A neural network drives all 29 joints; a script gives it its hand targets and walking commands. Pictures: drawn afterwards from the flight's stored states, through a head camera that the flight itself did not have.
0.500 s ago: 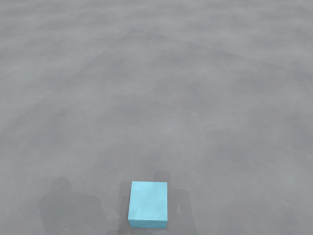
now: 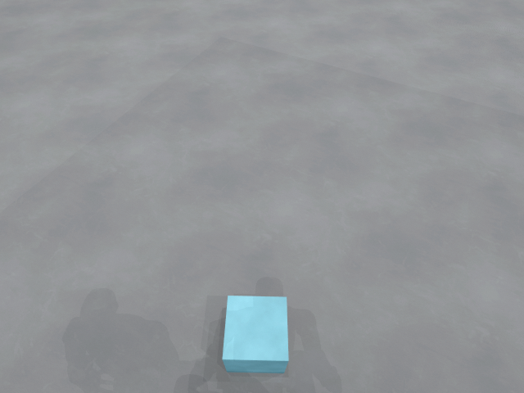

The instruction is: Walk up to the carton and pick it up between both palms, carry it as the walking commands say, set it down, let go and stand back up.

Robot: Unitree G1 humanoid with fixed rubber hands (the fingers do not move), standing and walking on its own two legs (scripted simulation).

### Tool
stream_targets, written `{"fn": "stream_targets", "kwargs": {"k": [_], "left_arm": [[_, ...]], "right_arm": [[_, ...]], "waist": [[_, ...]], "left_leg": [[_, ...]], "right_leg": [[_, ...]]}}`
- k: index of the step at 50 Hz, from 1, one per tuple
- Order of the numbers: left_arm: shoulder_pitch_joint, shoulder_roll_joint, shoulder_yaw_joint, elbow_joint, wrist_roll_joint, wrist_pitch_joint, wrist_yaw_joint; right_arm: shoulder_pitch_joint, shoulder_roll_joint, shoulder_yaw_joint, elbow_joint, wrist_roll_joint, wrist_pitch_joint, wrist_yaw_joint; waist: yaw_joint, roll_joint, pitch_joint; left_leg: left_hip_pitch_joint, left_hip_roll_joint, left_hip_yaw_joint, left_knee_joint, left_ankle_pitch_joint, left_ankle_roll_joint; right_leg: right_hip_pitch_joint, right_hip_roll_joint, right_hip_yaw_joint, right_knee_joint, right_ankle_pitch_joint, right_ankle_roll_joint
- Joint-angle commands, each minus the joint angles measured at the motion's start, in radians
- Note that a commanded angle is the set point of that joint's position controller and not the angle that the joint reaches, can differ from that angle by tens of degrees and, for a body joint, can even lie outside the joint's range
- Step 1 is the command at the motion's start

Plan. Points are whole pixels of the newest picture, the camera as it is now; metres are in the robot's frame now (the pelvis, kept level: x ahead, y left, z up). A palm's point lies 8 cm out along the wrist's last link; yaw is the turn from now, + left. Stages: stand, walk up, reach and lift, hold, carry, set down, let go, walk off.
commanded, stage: walk up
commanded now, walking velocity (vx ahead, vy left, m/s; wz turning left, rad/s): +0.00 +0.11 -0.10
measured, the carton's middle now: (256, 335) +0.39 +0.03 -0.67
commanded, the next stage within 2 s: none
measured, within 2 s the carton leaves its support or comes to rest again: neither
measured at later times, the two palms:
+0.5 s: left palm out of the picture +0.04 +0.27 -0.12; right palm out of the picture +0.02 -0.20 -0.14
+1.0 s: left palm out of the picture +0.09 +0.34 -0.13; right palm out of the picture +0.07 -0.14 -0.13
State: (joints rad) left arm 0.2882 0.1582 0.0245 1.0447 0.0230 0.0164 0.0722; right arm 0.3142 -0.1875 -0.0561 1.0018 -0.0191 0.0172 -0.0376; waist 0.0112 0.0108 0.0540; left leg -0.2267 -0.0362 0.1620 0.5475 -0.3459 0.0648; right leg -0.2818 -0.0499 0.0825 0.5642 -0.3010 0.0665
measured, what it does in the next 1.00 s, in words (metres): steps to the left: right foot, then left foot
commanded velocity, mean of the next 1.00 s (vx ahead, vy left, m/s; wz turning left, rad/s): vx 0.02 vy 0.07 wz -0.01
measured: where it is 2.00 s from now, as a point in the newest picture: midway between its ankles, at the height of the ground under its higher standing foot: outside the picture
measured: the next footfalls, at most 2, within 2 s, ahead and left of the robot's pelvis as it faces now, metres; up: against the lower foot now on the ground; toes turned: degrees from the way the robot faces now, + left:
right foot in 0.36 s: -0.01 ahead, -0.08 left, +0.00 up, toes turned -13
left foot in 0.68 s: +0.12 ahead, +0.23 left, +0.00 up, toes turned +3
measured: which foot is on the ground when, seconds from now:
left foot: down 0.00-0.38, up 0.40-0.66, down 0.68-1.00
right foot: down 0.00-0.02, up 0.04-0.34, down 0.36-0.70, up 0.72-1.00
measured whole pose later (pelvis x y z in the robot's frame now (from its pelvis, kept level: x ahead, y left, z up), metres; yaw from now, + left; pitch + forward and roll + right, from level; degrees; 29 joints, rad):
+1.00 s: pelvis +0.03 +0.10 +0.00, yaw -5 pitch +0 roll +1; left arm 0.24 0.21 0.05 0.98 0.02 0.05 0.02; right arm 0.18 -0.18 -0.05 0.99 -0.03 0.02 -0.05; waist -0.01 0.00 0.07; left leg -0.29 0.06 0.12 0.50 -0.21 0.00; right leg -0.28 0.00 -0.09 0.69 -0.47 0.00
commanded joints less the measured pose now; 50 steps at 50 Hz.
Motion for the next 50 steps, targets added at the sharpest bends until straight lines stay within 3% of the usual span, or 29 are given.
{"fn": "stream_targets", "kwargs": {"k": [1,2,3,4,6,9,12,16,17,18,19,20,22,23,24,25,27,28,31,33,34,35,36,37,39,41,45,48,50], "left_arm": [[-0.03,0.032,-0.001,-0.074,-0.015,0.002,0.0],[0.001,0.049,0.007,-0.05,0.001,0.014,-0.002],[0.015,0.038,-0.001,-0.046,0.0,0.017,-0.01],[0.009,0.048,0.006,-0.04,0.008,0.021,-0.018],[0.011,0.06,0.015,-0.039,0.016,0.022,-0.018],[0.003,0.067,0.023,-0.051,0.011,0.024,-0.005],[-0.015,0.063,0.026,-0.072,0.003,0.022,-0.005],[0.067,0.044,0.023,-0.07,-0.002,0.005,-0.007],[0.154,0.059,0.026,-0.054,0.005,-0.007,-0.004],[0.229,0.146,0.046,-0.038,0.029,-0.017,0.001],[0.164,0.22,0.056,-0.054,0.037,-0.012,0.004],[0.126,0.196,0.061,-0.044,0.02,-0.015,0.004],[0.082,0.163,0.063,-0.062,0.014,-0.022,-0.004],[0.025,0.139,0.05,-0.083,0.006,-0.026,-0.001],[0.048,0.14,0.05,-0.08,0.008,-0.04,-0.013],[-0.016,0.086,0.029,-0.096,-0.002,-0.046,-0.023],[0.034,0.113,0.039,-0.083,0.005,-0.052,-0.033],[0.036,0.152,0.05,-0.089,0.003,-0.05,-0.028],[0.079,0.177,0.057,-0.076,-0.002,-0.04,-0.038],[0.075,0.171,0.063,-0.088,-0.016,-0.03,-0.048],[0.093,0.113,0.049,-0.095,-0.021,-0.025,-0.05],[0.117,0.074,0.039,-0.083,-0.021,-0.005,-0.045],[0.129,0.078,0.042,-0.056,-0.015,0.017,-0.046],[0.1,0.061,0.038,-0.066,-0.023,0.024,-0.054],[0.075,0.062,0.026,-0.069,-0.019,0.017,-0.062],[0.091,0.087,0.036,-0.056,-0.015,0.017,-0.062],[0.075,0.104,0.03,-0.051,-0.005,0.018,-0.048],[0.044,0.14,0.046,-0.1,0.0,0.038,-0.05],[-0.004,0.128,0.044,-0.135,0.001,0.041,-0.061]], "right_arm": [[0.167,-0.125,-0.013,-0.001,0.014,-0.016,-0.008],[0.152,-0.113,-0.019,-0.021,-0.002,-0.025,-0.008],[0.124,-0.09,0.003,-0.018,-0.007,-0.025,-0.012],[0.081,-0.064,0.016,-0.044,-0.009,-0.029,-0.01],[0.008,-0.082,0.025,-0.068,-0.015,-0.018,-0.009],[0.031,-0.111,0.004,-0.074,-0.022,0.001,0.001],[0.043,-0.11,0.0,-0.068,-0.021,0.001,0.004],[0.023,-0.109,-0.002,-0.065,-0.005,-0.005,0.007],[-0.005,-0.109,-0.003,-0.076,0.004,-0.007,0.009],[-0.016,-0.07,0.005,-0.105,0.014,-0.017,0.015],[0.008,-0.054,-0.005,-0.111,0.001,-0.013,0.013],[-0.015,-0.049,0.002,-0.098,0.001,-0.011,0.02],[-0.052,-0.099,-0.017,-0.111,-0.015,-0.001,0.05],[-0.052,-0.104,-0.034,-0.112,-0.016,0.005,0.053],[-0.006,-0.062,-0.022,-0.091,-0.017,0.003,0.064],[0.009,-0.034,-0.014,-0.071,0.001,0.008,0.058],[-0.029,-0.012,0.0,-0.083,0.008,0.011,0.058],[-0.067,-0.031,-0.005,-0.096,0.005,0.014,0.057],[-0.045,-0.036,0.006,-0.084,0.02,0.005,0.044],[0.019,-0.105,-0.004,-0.059,0.016,-0.017,0.03],[0.074,-0.189,-0.02,-0.055,-0.001,-0.035,0.026],[0.106,-0.217,-0.016,-0.056,-0.018,-0.047,0.022],[0.092,-0.201,-0.007,-0.05,-0.023,-0.047,0.017],[0.025,-0.202,-0.011,-0.042,-0.027,-0.039,0.011],[-0.078,-0.151,0.002,-0.058,-0.025,-0.034,0.001],[-0.104,-0.145,0.002,-0.05,-0.028,-0.024,-0.001],[-0.089,-0.145,-0.007,-0.027,-0.01,-0.011,-0.006],[0.031,-0.243,-0.051,-0.005,-0.008,0.006,-0.027],[0.02,-0.238,-0.056,-0.018,-0.014,0.003,-0.028]], "waist": [[-0.042,0.16,-0.048],[-0.058,0.046,-0.056],[-0.015,0.108,-0.051],[-0.017,0.084,-0.019],[-0.002,0.16,0.02],[-0.031,0.149,0.013],[-0.041,0.107,-0.011],[0.016,0.046,-0.02],[0.073,-0.025,-0.017],[0.104,-0.287,-0.03],[0.062,-0.395,0.034],[0.059,-0.26,0.034],[0.036,-0.148,0.071],[0.002,-0.138,0.096],[-0.012,-0.135,0.023],[-0.034,-0.179,0.034],[-0.015,-0.21,0.007],[-0.001,-0.225,0.021],[0.0,-0.237,-0.043],[-0.029,-0.129,-0.097],[-0.061,0.064,-0.185],[-0.079,0.206,-0.27],[-0.064,0.107,-0.23],[-0.043,0.148,-0.165],[-0.016,0.221,-0.101],[-0.008,0.278,-0.084],[-0.012,0.171,-0.056],[-0.067,0.2,-0.046],[-0.082,0.13,-0.084]], "left_leg": [[0.173,0.339,-0.279,-0.253,0.432,0.039],[0.201,0.453,-0.37,-0.249,0.559,0.059],[0.119,0.38,-0.298,-0.249,0.588,0.068],[0.103,0.365,-0.28,-0.256,0.594,0.058],[0.038,0.265,-0.148,-0.253,0.552,0.068],[0.074,0.248,-0.156,-0.241,0.523,0.106],[0.08,0.261,-0.206,-0.256,0.328,0.131],[-0.037,0.252,-0.21,-0.211,0.122,0.1],[-0.174,0.229,-0.172,-0.134,0.124,0.047],[-0.358,0.113,-0.067,0.112,0.051,-0.036],[-0.451,0.028,-0.064,0.335,-0.212,-0.086],[-0.375,0.093,-0.137,0.449,-0.165,-0.081],[-0.402,0.113,-0.168,0.53,-0.074,-0.099],[-0.387,0.09,-0.171,0.55,-0.064,-0.113],[-0.37,0.104,-0.158,0.481,0.016,-0.115],[-0.26,0.064,-0.143,0.373,0.035,-0.101],[-0.188,0.056,-0.095,0.215,0.062,-0.099],[-0.197,0.047,-0.057,0.195,0.057,-0.108],[-0.101,0.025,-0.023,0.014,0.082,-0.098],[0.142,0.089,-0.074,-0.133,0.501,-0.076],[0.326,0.307,-0.27,-0.133,0.878,-0.021],[0.365,0.469,-0.447,-0.18,1.064,0.084],[0.214,0.48,-0.429,-0.213,0.867,0.122],[0.136,0.417,-0.355,-0.217,0.697,0.132],[0.091,0.301,-0.251,-0.238,0.481,0.073],[0.058,0.269,-0.209,-0.246,0.459,0.053],[0.046,0.316,-0.268,-0.223,0.43,0.069],[0.113,0.553,-0.48,-0.215,0.768,0.172],[0.042,0.565,-0.488,-0.256,0.58,0.186]], "right_leg": [[-0.201,0.01,-0.113,0.183,-0.132,-0.038],[-0.212,0.015,-0.104,0.303,-0.184,-0.03],[-0.15,-0.038,-0.098,0.343,-0.191,-0.034],[-0.163,-0.028,-0.099,0.36,-0.175,-0.041],[-0.148,-0.032,-0.14,0.387,-0.166,-0.04],[-0.155,-0.02,-0.188,0.362,-0.188,-0.045],[-0.12,-0.025,-0.199,0.26,-0.184,-0.057],[0.079,-0.024,-0.211,-0.019,-0.099,-0.098],[0.248,-0.083,-0.162,-0.188,0.022,-0.113],[0.404,-0.327,0.132,-0.346,-0.012,-0.166],[0.312,-0.524,0.353,-0.38,0.304,-0.258],[0.218,-0.497,0.274,-0.359,0.297,-0.317],[0.175,-0.409,0.149,-0.351,0.269,-0.278],[0.156,-0.379,0.049,-0.28,0.587,-0.246],[0.206,-0.306,-0.054,-0.304,0.433,-0.201],[0.144,-0.232,-0.131,-0.265,0.587,-0.186],[0.148,-0.199,-0.18,-0.241,0.611,-0.158],[0.176,-0.224,-0.176,-0.202,0.763,-0.156],[0.23,-0.192,-0.195,-0.129,0.767,-0.144],[0.1,-0.131,-0.237,-0.009,0.49,-0.08],[-0.054,-0.046,-0.266,0.124,0.101,-0.026],[-0.086,-0.005,-0.197,0.253,-0.363,-0.017],[-0.011,-0.016,-0.119,0.314,-0.358,-0.031],[0.001,-0.021,-0.111,0.331,-0.293,-0.031],[-0.017,-0.024,-0.098,0.245,-0.219,-0.048],[0.003,0.01,-0.128,0.203,-0.181,-0.055],[0.043,0.028,-0.159,0.002,-0.091,-0.076],[-0.121,-0.011,-0.112,0.205,-0.207,-0.074],[-0.118,-0.046,-0.04,0.301,-0.24,-0.077]]}}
